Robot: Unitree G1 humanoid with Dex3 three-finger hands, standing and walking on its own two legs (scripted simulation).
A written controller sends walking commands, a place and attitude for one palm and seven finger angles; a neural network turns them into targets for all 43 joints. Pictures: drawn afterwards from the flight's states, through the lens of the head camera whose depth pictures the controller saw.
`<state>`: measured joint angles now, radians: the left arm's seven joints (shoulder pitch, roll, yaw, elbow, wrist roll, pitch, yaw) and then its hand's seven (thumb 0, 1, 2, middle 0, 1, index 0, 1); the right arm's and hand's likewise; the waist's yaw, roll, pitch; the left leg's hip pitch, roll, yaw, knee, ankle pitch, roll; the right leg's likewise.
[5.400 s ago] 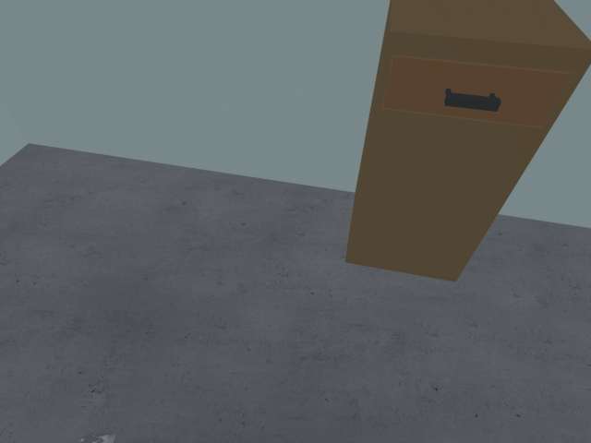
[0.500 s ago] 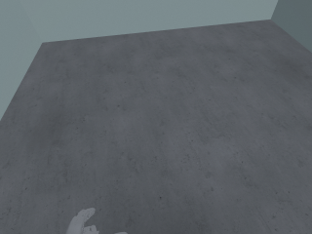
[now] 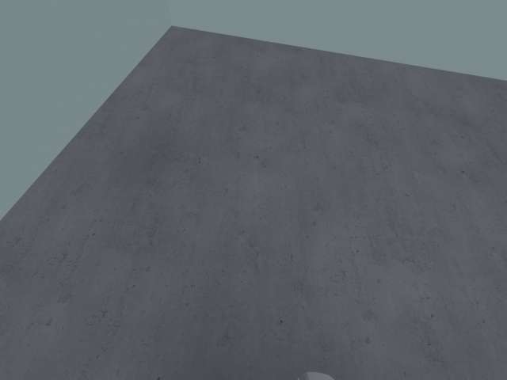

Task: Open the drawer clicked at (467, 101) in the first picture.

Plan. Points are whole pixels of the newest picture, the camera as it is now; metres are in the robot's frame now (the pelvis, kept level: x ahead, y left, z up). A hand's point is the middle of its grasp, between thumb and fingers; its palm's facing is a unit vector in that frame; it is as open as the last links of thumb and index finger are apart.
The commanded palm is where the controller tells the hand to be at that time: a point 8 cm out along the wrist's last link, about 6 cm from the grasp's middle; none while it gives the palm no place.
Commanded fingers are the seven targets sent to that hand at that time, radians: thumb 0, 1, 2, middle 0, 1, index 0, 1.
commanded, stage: turn to face it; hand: left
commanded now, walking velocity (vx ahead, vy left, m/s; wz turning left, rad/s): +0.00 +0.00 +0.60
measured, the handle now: out of the picture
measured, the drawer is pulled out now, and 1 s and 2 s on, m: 0.00 0.00 0.00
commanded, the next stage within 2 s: none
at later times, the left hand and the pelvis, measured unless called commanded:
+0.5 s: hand out of the picture -0.04 +0.14 -0.16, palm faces +0.35 -0.91 -0.25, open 7.4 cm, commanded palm none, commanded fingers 0.00 0.90 0.90 -0.20 -0.30 -0.20 -0.30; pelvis -0.03 -0.06 +0.00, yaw +20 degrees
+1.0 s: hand out of the picture -0.06 +0.21 -0.15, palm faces +0.60 -0.75 -0.27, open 7.4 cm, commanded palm none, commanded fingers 0.00 0.90 0.90 -0.20 -0.30 -0.20 -0.30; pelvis -0.04 -0.04 +0.00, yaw +37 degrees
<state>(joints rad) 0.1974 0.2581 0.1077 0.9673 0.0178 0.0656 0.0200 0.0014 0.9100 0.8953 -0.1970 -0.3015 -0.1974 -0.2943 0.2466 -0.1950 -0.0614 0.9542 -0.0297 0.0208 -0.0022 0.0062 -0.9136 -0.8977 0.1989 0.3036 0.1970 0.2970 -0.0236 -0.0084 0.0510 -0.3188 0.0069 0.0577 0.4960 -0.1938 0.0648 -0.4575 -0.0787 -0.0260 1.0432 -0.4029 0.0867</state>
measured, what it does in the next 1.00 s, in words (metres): steps on the spot, turning left: right foot, then left foot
